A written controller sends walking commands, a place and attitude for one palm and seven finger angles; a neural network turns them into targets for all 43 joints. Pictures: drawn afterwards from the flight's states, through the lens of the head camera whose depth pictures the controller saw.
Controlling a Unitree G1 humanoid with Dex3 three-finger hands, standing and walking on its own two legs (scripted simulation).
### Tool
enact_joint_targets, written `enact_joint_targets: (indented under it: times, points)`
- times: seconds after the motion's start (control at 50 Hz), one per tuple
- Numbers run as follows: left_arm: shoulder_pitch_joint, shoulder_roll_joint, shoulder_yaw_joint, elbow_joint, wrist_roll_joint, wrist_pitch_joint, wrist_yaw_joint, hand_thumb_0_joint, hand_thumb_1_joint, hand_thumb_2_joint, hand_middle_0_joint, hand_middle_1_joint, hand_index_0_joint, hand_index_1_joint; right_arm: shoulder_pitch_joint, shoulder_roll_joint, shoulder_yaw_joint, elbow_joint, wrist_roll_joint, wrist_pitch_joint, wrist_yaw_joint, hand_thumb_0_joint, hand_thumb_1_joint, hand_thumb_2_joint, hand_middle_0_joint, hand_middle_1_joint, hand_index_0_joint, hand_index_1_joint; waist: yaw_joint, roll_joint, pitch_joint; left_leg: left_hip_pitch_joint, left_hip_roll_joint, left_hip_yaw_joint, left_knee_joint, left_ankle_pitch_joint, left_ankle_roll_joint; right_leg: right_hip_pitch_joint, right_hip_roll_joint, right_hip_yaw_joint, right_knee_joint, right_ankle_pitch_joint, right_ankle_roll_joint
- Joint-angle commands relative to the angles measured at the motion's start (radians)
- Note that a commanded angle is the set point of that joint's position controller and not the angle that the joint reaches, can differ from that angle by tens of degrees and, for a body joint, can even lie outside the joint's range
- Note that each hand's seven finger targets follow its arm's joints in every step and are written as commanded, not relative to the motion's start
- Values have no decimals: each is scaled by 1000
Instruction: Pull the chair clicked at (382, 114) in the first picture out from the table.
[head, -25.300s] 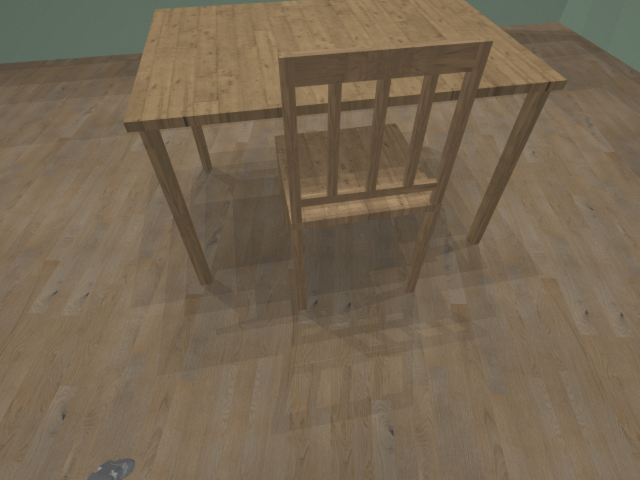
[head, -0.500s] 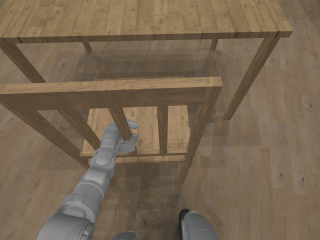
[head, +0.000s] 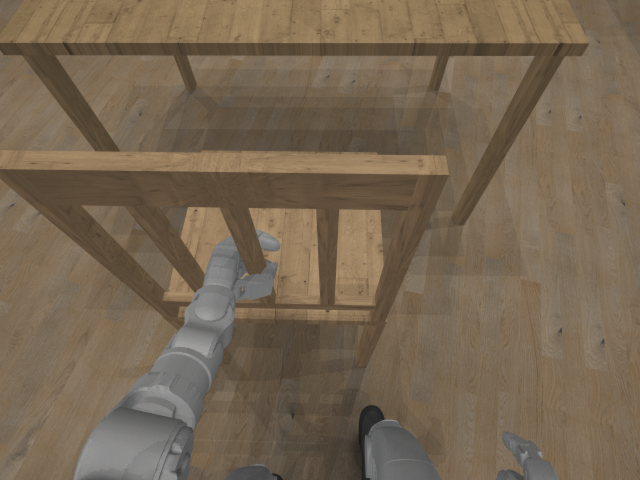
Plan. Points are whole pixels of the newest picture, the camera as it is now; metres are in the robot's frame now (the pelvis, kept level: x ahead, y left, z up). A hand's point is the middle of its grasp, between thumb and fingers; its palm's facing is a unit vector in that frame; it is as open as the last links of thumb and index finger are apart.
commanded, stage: step backward, pulling the chair out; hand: left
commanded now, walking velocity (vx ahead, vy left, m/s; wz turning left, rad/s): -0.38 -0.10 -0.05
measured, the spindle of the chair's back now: (254, 260) +0.40 +0.09 -0.05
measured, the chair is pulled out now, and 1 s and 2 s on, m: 0.33 0.52 0.76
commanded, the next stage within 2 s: stop walking, hand still on the chair in 1.36 s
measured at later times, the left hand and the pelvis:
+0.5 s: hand (253, 330) +0.30 +0.09 -0.06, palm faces -0.15 -0.97 -0.18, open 5.6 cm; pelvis -0.08 +0.02 +0.00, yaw -3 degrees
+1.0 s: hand (226, 429) +0.18 +0.12 -0.06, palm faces -0.12 -0.97 -0.19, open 5.7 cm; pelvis -0.19 +0.02 +0.01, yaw -5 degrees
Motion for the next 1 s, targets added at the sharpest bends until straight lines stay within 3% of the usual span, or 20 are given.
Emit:
enact_joint_targets:
  times: [0.0, 0.06, 0.1, 0.14, 0.18, 0.2, 0.28, 0.34, 0.4, 0.48, 0.52, 0.56, 0.62, 0.66, 0.7, 0.76, 0.82, 0.86, 0.9, 0.98]
  points:
    - [-271, 168, 16, -216, -5, -47, 9, 0, 900, 900, -500, -1450, -500, -1450, 116, -144, -54, -93, -3, -17, -22, 0, -900, -900, 200, 300, 200, 300, 37, 64, -485, 113, 170, -88, -258, 326, 61, 342, -69, 93, 49, 94, 5]
    - [-353, 136, 5, -306, 6, -58, 0, 0, 900, 900, -500, -1450, -500, -1450, 57, -110, -50, -148, -27, 16, -7, 0, -900, -900, 200, 300, 200, 300, 39, 313, -426, 7, 278, -132, -214, 538, 104, 312, -29, 51, 304, -153, -6]
    - [-335, 128, 17, -277, 6, -63, 6, 0, 900, 900, -500, -1450, -500, -1450, 79, -110, -57, -134, -22, 19, 1, 0, -900, -900, 200, 300, 200, 300, 51, 183, -386, 65, 297, -144, -132, 666, 117, 289, -16, 49, 218, -184, -22]
    - [-345, 134, 19, -243, 12, -83, 9, 0, 900, 900, -500, -1450, -500, -1450, 137, -111, -68, -100, -13, 13, 7, 0, -900, -900, 200, 300, 200, 300, 33, -2, -485, 169, 234, -87, 84, 788, 46, 410, -71, 94, 19, 347, -55]
    - [-353, 171, 28, -178, 4, -84, 10, 0, 900, 900, -500, -1450, -500, -1450, 158, -114, -63, -77, -7, 6, -5, 0, -900, -900, 200, 300, 200, 300, 21, -209, -562, -34, 70, -11, 272, 166, -29, 656, -248, 276, 7, 983, -177]
    - [-334, 210, 55, -160, 11, -68, 10, 0, 900, 900, -500, -1450, -500, -1450, 126, -120, -59, -76, -4, 0, -10, 0, -900, -900, 200, 300, 200, 300, 36, -221, -550, -124, 34, -66, 283, -107, -28, 673, -313, 290, -5, 1049, -206]
    - [-273, 244, 67, -211, 1, -45, 12, 0, 900, 900, -500, -1450, -500, -1450, 67, -107, -33, -86, 1, 9, -7, 0, -900, -900, 200, 300, 200, 300, 44, -32, -530, -38, 43, -80, 127, -88, -17, 526, -301, 221, -30, 636, -143]
    - [-217, 214, 42, -284, -16, -25, 16, 0, 900, 900, -500, -1450, -500, -1450, 70, -104, -26, -114, -2, 22, -16, 0, -900, -900, 200, 300, 200, 300, 31, -75, -571, 95, 58, -15, -123, 200, -10, 486, -219, 151, 10, 402, -70]
    - [-174, 159, 21, -317, -21, -14, 12, 0, 900, 900, -500, -1450, -500, -1450, 66, -146, -59, -154, -8, 48, -15, 0, -900, -900, 200, 300, 200, 300, 40, 26, -517, 88, 229, -125, -172, 462, 86, 399, -41, 57, 83, 80, 9]
    - [-253, 145, 14, -379, -3, -45, 3, 0, 900, 900, -500, -1450, -500, -1450, 12, -111, -49, -183, -22, 54, -1, 0, -900, -900, 200, 300, 200, 300, 52, 260, -385, -139, 329, -170, -260, 250, 158, 379, 15, 15, 315, -323, -3]
    - [-263, 140, 11, -338, 4, -67, 5, 0, 900, 900, -500, -1450, -500, -1450, 59, -108, -56, -143, -18, 35, 7, 0, -900, -900, 200, 300, 200, 300, 45, 161, -408, 19, 307, -149, -115, 483, 146, 343, 0, 33, 164, -184, -13]
    - [-307, 151, 1, -297, 23, -101, 4, 0, 900, 900, -500, -1450, -500, -1450, 110, -102, -63, -104, -19, 19, 4, 0, -900, -900, 200, 300, 200, 300, 18, 20, -483, 167, 232, -80, 15, 595, 69, 370, -59, 86, -26, 250, -26]
    - [-326, 265, 58, -227, 24, -111, 12, 0, 900, 900, -500, -1450, -500, -1450, 96, -109, -66, -74, -9, 9, -16, 0, -900, -900, 200, 300, 200, 300, 9, -190, -535, 59, 75, 0, 134, 177, -6, 489, -213, 219, -55, 696, -72]
    - [-298, 273, 67, -193, 22, -101, 8, 0, 900, 900, -500, -1450, -500, -1450, 32, -95, -51, -92, 1, 2, -12, 0, -900, -900, 200, 300, 200, 300, 48, -166, -490, -27, 38, -62, 266, -91, 4, 400, -285, 254, -122, 415, -92]
    - [-284, 271, 75, -202, 18, -92, 13, 0, 900, 900, -500, -1450, -500, -1450, 29, -88, -36, -78, -7, -6, -14, 0, -900, -900, 200, 300, 200, 300, 55, -104, -474, -13, 39, -86, 204, -88, 3, 380, -287, 229, -125, 267, -128]
    - [-239, 241, 70, -189, 6, -75, 14, 0, 900, 900, -500, -1450, -500, -1450, 68, -93, -24, -72, -10, -22, -22, 0, -900, -900, 200, 300, 200, 300, 46, -137, -505, 64, 49, -41, -78, 68, 8, 429, -200, 146, -52, 231, -68]
    - [-246, 189, 43, -223, -1, -67, 12, 0, 900, 900, -500, -1450, -500, -1450, 70, -146, -54, -107, -19, -7, -22, 0, -900, -900, 200, 300, 200, 300, 47, 111, -465, 128, 263, -197, -201, 592, 108, 318, -21, 52, 152, 36, 13]
    - [-327, 144, 10, -294, 8, -77, -4, 0, 900, 900, -500, -1450, -500, -1450, 33, -108, -45, -132, -39, 11, 4, 0, -900, -900, 200, 300, 200, 300, 42, 320, -447, 85, 335, -235, -225, 599, 158, 271, -4, 42, 290, -328, 3]
    - [-321, 149, 23, -278, 12, -80, 6, 0, 900, 900, -500, -1450, -500, -1450, 48, -103, -47, -114, -40, 11, 12, 0, -900, -900, 200, 300, 200, 300, 47, 293, -392, 109, 357, -252, -185, 719, 188, 223, 8, 51, 307, -419, -14]
    - [-277, 171, 36, -200, 22, -109, 2, 0, 900, 900, -500, -1450, -500, -1450, 137, -127, -58, -71, -19, -9, 24, 0, -900, -900, 200, 300, 200, 300, 30, 118, -484, 355, 282, -180, 40, 1003, 106, 337, 5, 37, -96, 29, -31]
